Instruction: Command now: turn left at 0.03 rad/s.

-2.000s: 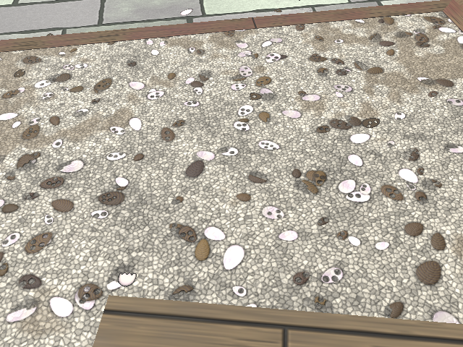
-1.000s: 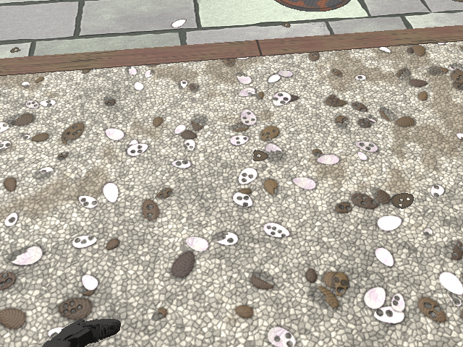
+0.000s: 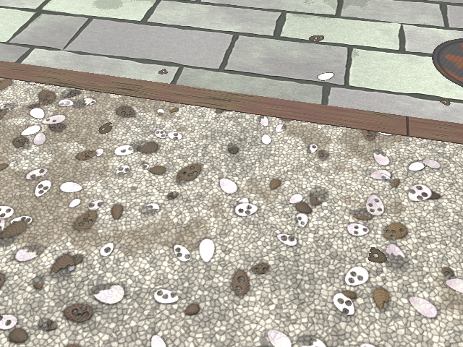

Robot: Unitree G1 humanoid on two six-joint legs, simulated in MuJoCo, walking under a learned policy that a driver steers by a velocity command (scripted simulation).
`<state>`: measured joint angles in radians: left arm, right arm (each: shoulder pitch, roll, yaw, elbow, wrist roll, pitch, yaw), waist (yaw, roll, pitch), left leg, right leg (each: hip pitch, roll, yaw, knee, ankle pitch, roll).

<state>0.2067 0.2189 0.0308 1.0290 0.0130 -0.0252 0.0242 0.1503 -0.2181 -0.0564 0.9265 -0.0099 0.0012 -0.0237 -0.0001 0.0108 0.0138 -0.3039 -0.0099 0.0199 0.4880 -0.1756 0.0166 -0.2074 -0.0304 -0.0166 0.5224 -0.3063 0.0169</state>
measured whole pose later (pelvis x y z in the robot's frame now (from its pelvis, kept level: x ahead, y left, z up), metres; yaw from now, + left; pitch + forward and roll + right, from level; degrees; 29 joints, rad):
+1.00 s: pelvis +0.02 -0.01 +0.00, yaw +0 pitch -1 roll +0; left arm 0.29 0.18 0.01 1.09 0.00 -0.02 0.04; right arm 0.16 -0.20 -0.04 1.14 0.00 0.01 -0.04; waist 0.00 0.00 0.03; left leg -0.26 0.01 0.00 0.50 -0.21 -0.01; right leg -0.14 -0.01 -0.03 0.48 -0.32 0.00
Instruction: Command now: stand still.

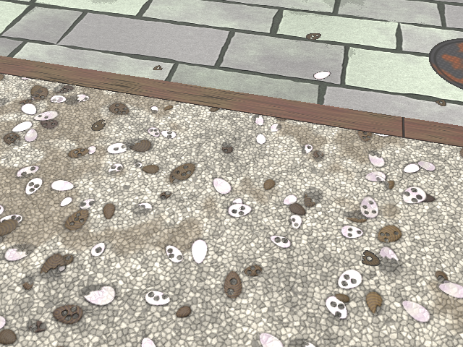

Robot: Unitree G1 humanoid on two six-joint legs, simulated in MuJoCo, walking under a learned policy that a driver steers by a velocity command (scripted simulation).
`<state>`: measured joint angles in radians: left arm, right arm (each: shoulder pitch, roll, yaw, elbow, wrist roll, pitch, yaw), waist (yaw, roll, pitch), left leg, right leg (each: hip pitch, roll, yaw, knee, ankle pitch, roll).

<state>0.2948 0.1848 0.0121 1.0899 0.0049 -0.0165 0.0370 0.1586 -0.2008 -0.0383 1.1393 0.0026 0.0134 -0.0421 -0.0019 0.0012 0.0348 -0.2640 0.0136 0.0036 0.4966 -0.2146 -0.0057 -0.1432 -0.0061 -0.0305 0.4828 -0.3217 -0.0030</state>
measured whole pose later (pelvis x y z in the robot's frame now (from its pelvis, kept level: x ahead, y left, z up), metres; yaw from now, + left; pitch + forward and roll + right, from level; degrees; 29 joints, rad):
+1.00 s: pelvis +0.01 -0.01 +0.00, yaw +0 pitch -1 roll +0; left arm 0.36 0.16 0.02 1.08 0.00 -0.02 0.04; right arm 0.23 -0.18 -0.03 1.14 0.01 0.01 -0.05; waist 0.00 0.00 0.02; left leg -0.27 0.02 0.00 0.53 -0.26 -0.01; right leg -0.14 0.00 -0.03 0.50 -0.34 -0.02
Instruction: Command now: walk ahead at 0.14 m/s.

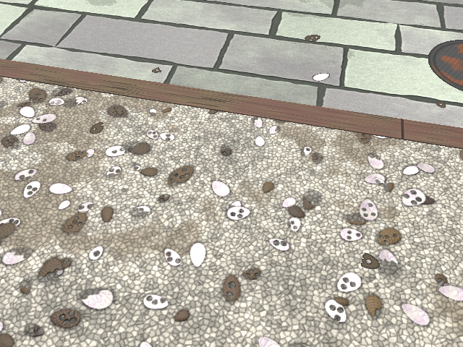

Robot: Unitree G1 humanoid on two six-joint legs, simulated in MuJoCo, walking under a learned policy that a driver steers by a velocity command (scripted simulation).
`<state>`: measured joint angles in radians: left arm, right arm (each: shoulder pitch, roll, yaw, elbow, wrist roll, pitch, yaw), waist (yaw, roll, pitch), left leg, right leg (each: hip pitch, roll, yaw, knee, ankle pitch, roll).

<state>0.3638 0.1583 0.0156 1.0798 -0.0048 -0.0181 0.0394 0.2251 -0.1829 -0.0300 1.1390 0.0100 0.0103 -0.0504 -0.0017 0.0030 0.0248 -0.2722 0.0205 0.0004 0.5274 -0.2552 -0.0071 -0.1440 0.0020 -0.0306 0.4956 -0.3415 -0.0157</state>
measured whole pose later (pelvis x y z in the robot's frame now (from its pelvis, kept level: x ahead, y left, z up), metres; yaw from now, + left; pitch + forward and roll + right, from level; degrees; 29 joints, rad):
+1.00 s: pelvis +0.46 -0.02 +0.01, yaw +0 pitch +1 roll -2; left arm 0.34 0.23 0.05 1.01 0.00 -0.10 -0.02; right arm 0.14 -0.26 -0.07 0.91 0.01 -0.08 -0.02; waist 0.05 0.04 0.00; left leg -0.70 0.16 -0.04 0.96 -0.10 0.03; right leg -0.12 0.08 -0.08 0.25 -0.15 -0.08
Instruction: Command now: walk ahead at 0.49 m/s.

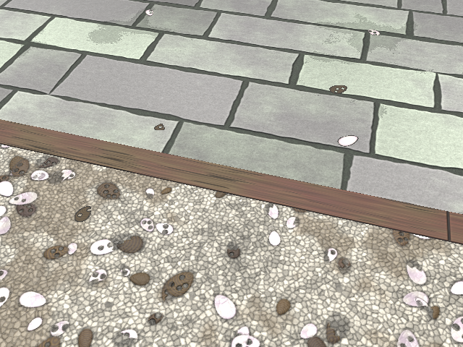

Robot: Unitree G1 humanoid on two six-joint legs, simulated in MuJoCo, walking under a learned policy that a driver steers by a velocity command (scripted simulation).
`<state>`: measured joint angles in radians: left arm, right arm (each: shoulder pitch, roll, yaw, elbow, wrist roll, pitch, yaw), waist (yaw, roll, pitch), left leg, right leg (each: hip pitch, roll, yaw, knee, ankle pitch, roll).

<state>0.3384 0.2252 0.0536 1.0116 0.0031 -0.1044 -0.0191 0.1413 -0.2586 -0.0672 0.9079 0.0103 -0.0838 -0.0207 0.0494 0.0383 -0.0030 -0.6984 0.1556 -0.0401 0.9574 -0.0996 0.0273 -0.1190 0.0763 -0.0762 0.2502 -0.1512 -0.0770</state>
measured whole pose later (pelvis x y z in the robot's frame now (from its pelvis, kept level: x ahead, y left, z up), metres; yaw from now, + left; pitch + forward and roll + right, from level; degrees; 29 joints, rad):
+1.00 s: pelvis +0.54 -0.05 -0.01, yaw -25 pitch +2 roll +0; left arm 0.26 0.25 0.09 0.81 -0.01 -0.05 -0.02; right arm 0.13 -0.28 -0.08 0.82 0.01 -0.12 -0.02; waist 0.02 0.02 0.05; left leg -0.56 0.10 -0.05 1.16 -0.35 -0.01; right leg -0.29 0.11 0.01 0.44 -0.17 -0.11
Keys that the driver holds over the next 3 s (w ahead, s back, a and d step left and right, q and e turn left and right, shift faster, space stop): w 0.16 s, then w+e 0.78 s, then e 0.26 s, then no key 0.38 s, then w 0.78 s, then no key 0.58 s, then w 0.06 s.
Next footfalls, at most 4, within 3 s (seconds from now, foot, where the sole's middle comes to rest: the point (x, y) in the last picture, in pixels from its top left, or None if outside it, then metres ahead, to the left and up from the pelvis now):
0.26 left None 0.34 0.16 -0.78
0.82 right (300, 326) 0.59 -0.13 -0.78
1.26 left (282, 241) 0.87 -0.09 -0.78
1.58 right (333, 304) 0.66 -0.23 -0.78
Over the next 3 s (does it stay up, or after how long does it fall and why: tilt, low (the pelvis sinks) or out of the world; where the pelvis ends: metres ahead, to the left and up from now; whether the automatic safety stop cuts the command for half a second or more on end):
stays up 1.08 -0.32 -0.06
